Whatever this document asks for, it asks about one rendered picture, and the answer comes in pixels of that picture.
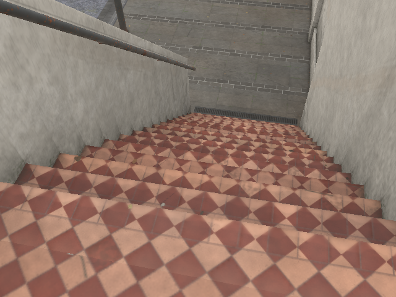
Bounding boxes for stairs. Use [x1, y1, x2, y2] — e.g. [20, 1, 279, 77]
[14, 112, 396, 247]

